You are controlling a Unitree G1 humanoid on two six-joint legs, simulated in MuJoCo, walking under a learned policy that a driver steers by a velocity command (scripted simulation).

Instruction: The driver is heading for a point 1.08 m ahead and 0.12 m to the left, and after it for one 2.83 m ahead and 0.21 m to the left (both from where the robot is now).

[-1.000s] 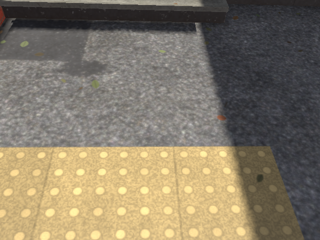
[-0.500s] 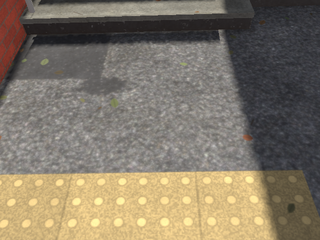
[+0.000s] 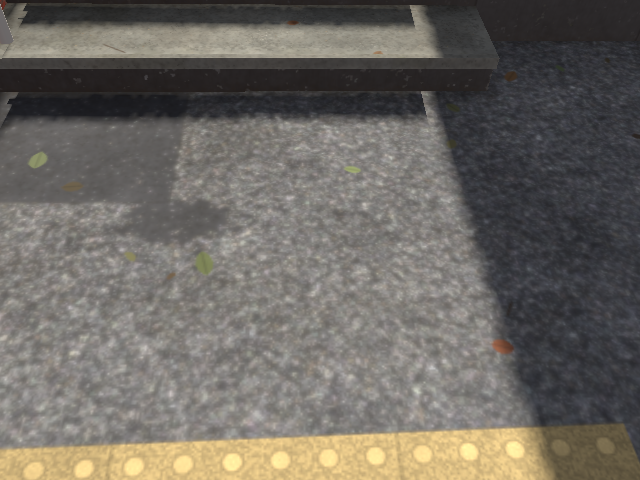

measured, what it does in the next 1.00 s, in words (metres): walks ahead: right foot, then left foot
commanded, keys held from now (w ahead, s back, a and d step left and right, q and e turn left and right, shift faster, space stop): w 1.00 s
